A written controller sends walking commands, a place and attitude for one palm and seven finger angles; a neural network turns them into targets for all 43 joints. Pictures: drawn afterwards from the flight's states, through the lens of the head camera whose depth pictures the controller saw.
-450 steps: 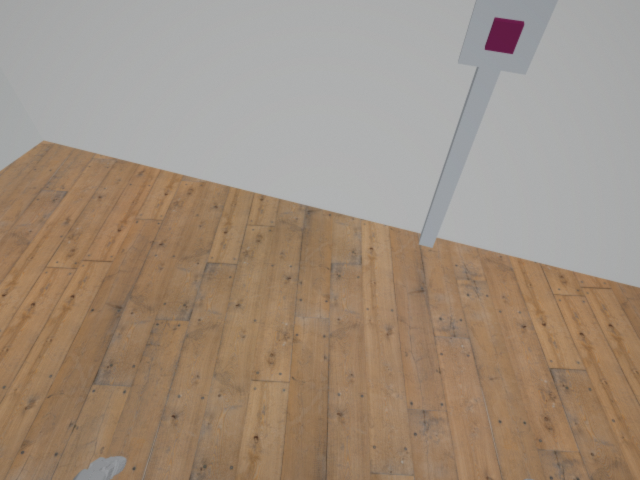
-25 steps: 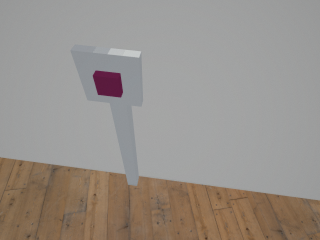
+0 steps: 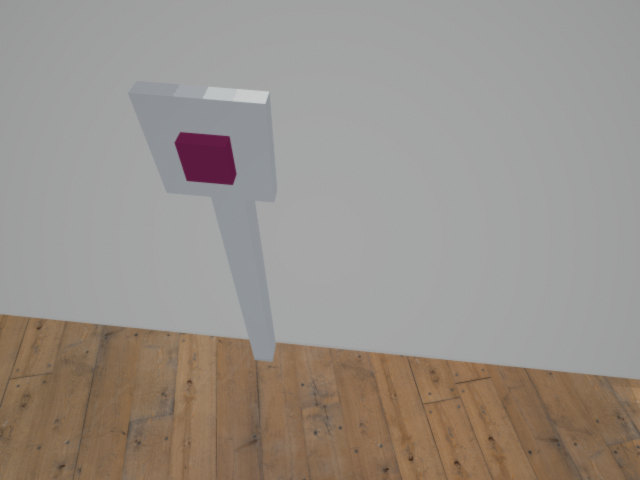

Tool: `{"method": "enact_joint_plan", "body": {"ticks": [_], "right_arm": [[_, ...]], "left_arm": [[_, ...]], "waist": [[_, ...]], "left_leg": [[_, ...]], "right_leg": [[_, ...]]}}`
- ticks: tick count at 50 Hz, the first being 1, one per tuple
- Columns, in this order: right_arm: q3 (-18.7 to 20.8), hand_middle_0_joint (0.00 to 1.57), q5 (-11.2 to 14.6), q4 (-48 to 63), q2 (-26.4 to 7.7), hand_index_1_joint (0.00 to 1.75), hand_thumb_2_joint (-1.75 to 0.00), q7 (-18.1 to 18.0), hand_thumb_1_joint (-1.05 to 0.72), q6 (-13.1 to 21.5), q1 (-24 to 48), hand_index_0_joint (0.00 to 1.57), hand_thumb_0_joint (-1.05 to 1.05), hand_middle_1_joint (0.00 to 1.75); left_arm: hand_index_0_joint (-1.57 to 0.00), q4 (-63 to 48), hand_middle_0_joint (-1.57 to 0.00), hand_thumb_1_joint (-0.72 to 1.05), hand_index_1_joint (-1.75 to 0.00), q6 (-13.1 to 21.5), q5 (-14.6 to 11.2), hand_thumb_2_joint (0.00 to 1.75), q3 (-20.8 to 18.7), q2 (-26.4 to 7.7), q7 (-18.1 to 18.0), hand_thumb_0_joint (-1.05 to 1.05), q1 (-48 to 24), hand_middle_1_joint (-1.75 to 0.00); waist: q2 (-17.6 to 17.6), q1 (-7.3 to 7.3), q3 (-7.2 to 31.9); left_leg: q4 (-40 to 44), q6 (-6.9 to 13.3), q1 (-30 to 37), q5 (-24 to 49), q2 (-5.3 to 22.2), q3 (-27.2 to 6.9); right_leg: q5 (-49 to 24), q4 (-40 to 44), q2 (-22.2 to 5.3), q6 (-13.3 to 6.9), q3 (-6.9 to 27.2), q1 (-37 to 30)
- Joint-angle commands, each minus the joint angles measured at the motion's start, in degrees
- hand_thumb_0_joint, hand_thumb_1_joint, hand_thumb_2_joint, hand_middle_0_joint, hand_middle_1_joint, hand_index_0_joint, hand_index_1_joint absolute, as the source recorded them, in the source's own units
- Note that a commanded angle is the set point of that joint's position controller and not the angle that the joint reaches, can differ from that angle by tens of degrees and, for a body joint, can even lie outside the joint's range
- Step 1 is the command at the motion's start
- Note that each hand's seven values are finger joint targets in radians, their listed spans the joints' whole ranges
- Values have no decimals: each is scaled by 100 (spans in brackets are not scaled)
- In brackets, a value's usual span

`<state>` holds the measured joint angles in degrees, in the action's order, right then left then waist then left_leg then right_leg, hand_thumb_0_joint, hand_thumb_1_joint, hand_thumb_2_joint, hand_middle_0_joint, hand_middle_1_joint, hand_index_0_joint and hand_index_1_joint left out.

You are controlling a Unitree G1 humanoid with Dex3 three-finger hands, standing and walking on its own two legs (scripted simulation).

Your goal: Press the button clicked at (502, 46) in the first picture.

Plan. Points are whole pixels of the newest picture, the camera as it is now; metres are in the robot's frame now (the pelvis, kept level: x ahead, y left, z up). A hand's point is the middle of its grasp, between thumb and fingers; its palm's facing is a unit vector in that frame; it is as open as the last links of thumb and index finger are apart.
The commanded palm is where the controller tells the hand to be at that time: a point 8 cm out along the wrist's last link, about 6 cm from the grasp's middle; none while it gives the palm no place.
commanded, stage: come to a stop and stand still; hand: left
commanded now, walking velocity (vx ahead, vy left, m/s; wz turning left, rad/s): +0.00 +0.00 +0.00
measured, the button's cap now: (208, 157) +0.51 +0.20 +0.11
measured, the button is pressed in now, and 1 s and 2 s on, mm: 0 0 0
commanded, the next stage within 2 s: look again from close up in 0.52 s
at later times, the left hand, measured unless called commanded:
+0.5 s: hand out of the picture -0.06 +0.13 -0.17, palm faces +0.05 -0.99 -0.16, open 7.4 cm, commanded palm none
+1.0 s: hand out of the picture -0.03 +0.16 -0.16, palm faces +0.04 -0.97 -0.23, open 7.4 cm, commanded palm none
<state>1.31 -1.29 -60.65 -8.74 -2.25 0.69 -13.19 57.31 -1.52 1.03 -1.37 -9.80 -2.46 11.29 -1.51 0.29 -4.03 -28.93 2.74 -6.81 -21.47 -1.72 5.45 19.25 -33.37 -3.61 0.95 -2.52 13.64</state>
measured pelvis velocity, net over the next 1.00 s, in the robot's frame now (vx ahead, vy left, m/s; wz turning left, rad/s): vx -0.04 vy -0.02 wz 0.02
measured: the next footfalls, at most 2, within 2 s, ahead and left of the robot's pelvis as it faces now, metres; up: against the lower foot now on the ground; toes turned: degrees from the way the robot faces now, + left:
none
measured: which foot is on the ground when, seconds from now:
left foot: down 0.00-1.00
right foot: down 0.00-1.00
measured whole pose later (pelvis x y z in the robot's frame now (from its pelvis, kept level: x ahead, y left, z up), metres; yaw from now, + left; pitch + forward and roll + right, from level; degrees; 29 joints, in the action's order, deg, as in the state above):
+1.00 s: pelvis -0.04 -0.02 +0.01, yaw +1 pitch -1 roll +1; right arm -0.9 -1.2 -61.9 -8.1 -0.9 1.0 -19.5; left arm 62.7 0.9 0.8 0.5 -8.1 -1.9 16.4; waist 2.6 -0.4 0.0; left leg -26.5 0.9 -8.5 -16.8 -0.1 3.9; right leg 13.6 -28.7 -2.0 -0.8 -4.3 13.9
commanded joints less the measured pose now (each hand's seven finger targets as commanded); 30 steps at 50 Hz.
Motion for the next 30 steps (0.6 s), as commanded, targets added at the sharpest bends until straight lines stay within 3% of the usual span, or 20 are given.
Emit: {"method": "enact_joint_plan", "body": {"ticks": [1,3,7,21,30], "right_arm": [[51,20,62,142,-609,30,-90,-41,-90,63,-338,20,0,30],[6,20,56,29,-514,30,-90,-13,-90,48,-393,20,0,30],[-60,20,56,-104,-518,30,-90,24,-90,75,-454,20,0,30],[-142,20,72,-412,-373,30,-90,39,-90,80,-754,20,0,30],[-145,20,70,-452,-235,30,-90,23,-90,97,-928,20,0,30]], "left_arm": [[-20,24,-20,90,-30,190,-24,90,-71,-533,-2,0,616,-30],[-20,53,-20,90,-30,191,-31,90,-23,-496,16,0,530,-30],[-20,151,-20,90,-30,220,-35,90,24,-502,39,0,587,-30],[-20,493,-20,90,-30,298,-47,90,107,-341,34,0,1031,-30],[-20,569,-20,90,-30,320,-42,90,113,-203,20,0,1232,-30]], "waist": [[62,21,366],[39,-12,162],[85,3,0],[125,8,-173],[154,21,-159]], "left_leg": [[480,-37,-191,2809,816,-681],[756,-90,-310,1768,766,-657],[996,-74,-432,1262,766,-701],[1089,-119,-549,831,721,-660],[1032,-132,-584,942,728,-653]], "right_leg": [[-2426,637,-377,-327,488,-552],[-2026,820,-424,-348,507,-406],[-1362,1088,-330,-324,485,-369],[-710,1421,-301,-353,519,-254],[-793,1366,-273,-380,512,-216]]}}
